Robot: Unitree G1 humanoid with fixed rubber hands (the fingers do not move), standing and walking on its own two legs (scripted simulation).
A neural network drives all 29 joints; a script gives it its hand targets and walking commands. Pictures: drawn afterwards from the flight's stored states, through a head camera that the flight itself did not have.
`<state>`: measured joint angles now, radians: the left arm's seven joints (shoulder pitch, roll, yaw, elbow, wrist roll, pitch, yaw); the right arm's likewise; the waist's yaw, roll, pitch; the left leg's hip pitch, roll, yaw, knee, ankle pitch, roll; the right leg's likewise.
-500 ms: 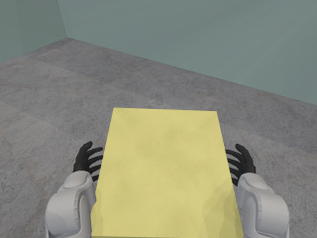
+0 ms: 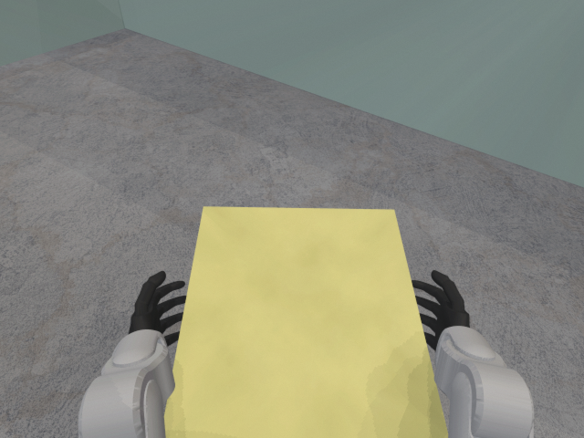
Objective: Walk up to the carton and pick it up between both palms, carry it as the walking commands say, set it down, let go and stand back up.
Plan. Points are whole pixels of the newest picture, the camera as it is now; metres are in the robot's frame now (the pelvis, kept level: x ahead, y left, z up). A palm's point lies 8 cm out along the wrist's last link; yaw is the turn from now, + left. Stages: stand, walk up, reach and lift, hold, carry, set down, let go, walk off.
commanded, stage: carry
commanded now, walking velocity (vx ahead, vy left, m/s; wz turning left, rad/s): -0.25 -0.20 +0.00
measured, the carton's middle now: (298, 331) +0.28 +0.01 +0.01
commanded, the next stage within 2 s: none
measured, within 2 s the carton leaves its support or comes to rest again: neither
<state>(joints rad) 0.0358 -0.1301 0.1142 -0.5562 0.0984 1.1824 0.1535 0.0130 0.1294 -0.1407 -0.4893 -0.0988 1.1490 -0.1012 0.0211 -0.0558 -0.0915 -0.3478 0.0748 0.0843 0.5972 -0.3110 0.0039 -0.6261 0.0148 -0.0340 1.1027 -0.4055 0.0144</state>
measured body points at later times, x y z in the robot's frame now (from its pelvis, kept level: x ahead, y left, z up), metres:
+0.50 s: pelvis -0.19 -0.14 -0.02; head -0.19 -0.11 +0.43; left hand +0.06 +0.03 +0.06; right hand +0.05 -0.32 +0.08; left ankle -0.23 -0.08 -0.74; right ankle -0.08 -0.23 -0.73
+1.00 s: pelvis -0.38 -0.27 -0.01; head -0.37 -0.29 +0.44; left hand -0.12 -0.12 +0.08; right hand -0.15 -0.48 +0.06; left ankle -0.31 -0.12 -0.68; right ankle -0.37 -0.40 -0.73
